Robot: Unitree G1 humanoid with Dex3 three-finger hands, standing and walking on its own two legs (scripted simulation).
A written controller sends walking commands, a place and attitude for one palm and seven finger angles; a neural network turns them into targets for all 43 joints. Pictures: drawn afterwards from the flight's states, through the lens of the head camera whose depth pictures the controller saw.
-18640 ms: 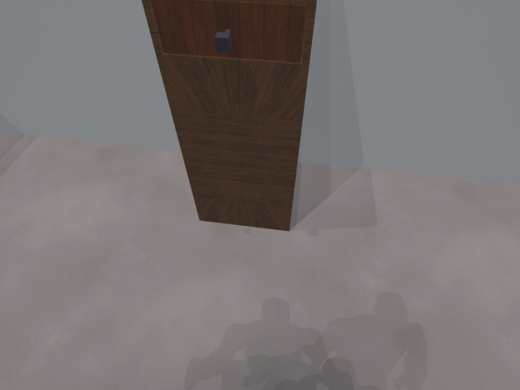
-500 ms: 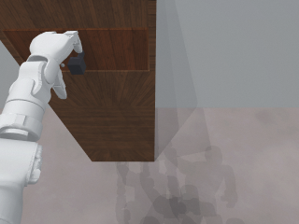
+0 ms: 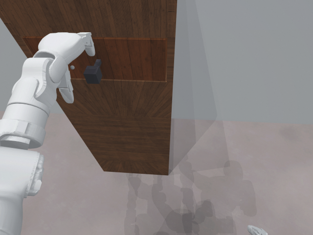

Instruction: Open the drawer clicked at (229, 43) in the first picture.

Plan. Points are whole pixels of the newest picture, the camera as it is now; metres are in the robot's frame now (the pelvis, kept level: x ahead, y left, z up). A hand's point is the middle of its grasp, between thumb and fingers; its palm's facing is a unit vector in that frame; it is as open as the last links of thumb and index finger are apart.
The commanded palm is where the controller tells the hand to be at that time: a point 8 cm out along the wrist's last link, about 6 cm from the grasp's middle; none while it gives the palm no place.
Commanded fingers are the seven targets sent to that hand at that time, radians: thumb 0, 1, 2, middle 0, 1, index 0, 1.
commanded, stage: re-aim the fingers above the handle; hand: left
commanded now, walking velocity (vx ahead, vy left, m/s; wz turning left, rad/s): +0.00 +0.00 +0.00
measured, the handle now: (95, 70) +0.52 +0.19 +0.13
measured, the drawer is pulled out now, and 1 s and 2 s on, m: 0.00 0.00 0.00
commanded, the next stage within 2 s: none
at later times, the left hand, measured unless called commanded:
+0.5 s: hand (84, 67) +0.47 +0.19 +0.18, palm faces -0.07 -0.02 -1.00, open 13.8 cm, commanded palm +0.45 +0.21 +0.25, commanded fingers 0.00 -0.50 0.30 -0.30 -1.20 -0.30 -1.20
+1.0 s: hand (94, 73) +0.46 +0.16 +0.17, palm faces -0.09 -0.03 -1.00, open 13.8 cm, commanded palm +0.47 +0.21 +0.26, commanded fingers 0.00 -0.50 0.30 -0.30 -1.20 -0.30 -1.20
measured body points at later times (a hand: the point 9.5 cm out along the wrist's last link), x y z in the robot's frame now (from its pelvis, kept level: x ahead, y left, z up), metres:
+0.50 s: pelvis +0.00 +0.00 +0.00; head +0.04 -0.02 +0.45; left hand +0.47 +0.19 +0.23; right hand +0.08 -0.26 -0.14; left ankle -0.04 +0.10 -0.73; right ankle -0.01 -0.12 -0.73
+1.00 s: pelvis -0.01 +0.00 +0.00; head +0.04 -0.01 +0.45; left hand +0.46 +0.17 +0.23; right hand +0.09 -0.27 -0.12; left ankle -0.04 +0.10 -0.73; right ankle -0.01 -0.12 -0.73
